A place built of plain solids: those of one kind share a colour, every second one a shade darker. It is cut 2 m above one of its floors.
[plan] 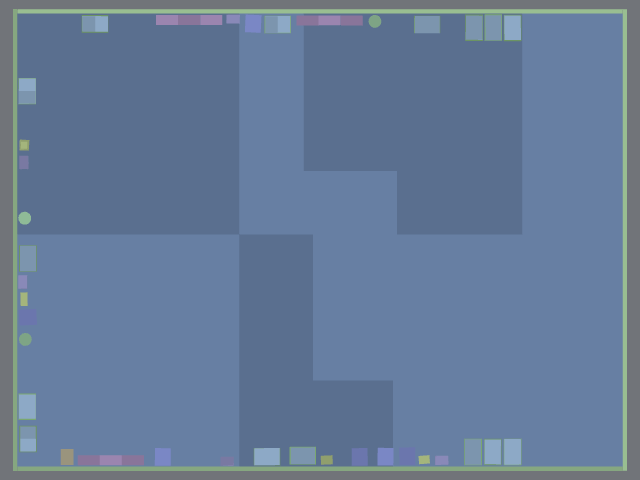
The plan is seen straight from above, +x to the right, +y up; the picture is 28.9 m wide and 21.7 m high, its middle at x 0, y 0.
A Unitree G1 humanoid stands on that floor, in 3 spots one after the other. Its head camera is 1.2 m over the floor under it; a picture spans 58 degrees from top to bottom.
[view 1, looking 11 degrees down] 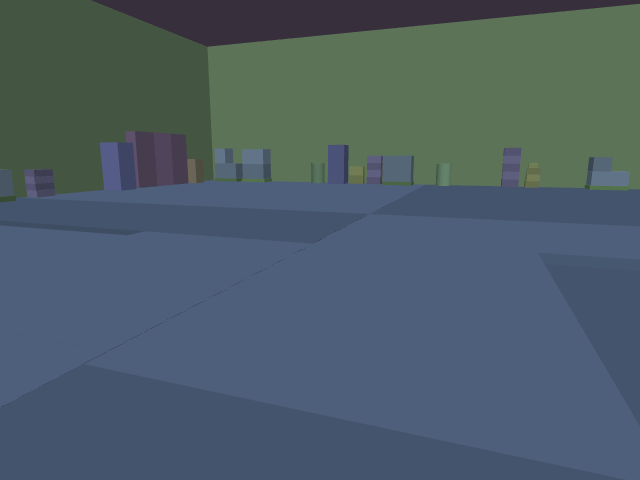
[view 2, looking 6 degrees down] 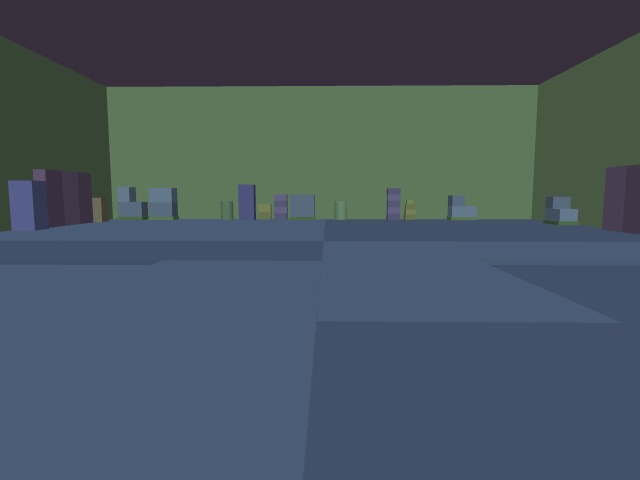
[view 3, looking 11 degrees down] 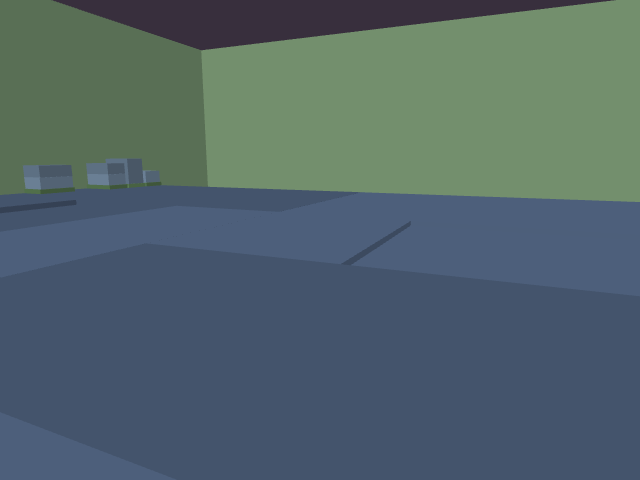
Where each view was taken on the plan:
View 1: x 5.22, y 2.36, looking -160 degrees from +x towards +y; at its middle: floor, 6.30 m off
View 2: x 7.49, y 0.35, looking -179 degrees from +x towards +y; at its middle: floor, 11.49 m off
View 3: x -4.75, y -4.39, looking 24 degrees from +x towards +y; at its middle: floor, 6.29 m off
